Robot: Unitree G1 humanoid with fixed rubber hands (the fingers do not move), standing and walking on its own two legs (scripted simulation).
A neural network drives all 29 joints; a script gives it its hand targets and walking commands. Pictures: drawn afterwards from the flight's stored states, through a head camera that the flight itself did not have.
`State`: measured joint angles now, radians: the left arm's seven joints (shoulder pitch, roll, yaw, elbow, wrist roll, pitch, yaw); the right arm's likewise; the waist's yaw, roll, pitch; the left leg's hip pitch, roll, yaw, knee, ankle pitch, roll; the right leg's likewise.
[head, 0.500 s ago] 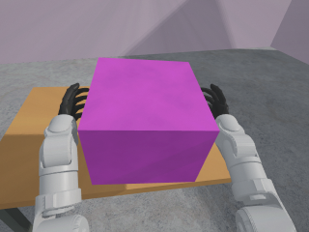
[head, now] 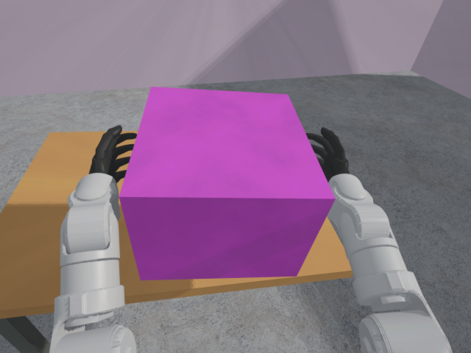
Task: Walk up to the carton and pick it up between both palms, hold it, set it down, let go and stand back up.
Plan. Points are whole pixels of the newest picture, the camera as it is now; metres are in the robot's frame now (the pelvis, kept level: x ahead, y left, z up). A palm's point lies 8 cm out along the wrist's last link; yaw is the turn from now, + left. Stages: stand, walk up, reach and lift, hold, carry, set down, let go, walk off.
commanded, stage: hold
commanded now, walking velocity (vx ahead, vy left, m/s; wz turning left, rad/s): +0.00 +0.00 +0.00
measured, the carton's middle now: (221, 178) +0.41 +0.02 +0.13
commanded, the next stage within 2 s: set down in 0.20 s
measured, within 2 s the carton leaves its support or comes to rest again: neither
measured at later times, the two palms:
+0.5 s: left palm (96, 165) +0.35 +0.21 +0.20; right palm (327, 164) +0.37 -0.16 +0.20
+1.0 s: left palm (106, 184) +0.37 +0.21 +0.15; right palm (314, 178) +0.40 -0.16 +0.15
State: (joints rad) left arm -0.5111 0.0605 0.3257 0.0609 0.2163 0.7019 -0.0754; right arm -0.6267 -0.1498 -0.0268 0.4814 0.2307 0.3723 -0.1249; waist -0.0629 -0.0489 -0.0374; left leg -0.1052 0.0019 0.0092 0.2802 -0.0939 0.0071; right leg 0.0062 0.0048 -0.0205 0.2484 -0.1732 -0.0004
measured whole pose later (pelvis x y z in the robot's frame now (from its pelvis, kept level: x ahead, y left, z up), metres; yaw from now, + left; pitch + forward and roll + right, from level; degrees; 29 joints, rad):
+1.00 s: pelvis +0.02 -0.01 +0.00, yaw +0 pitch -5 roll +0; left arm -0.51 0.04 0.33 0.23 0.23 0.40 -0.08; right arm -0.59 -0.12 -0.06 0.65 0.09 0.01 -0.10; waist 0.02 -0.07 0.04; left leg -0.07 0.01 0.01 0.28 -0.12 0.00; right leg 0.05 0.01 -0.04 0.24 -0.20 -0.01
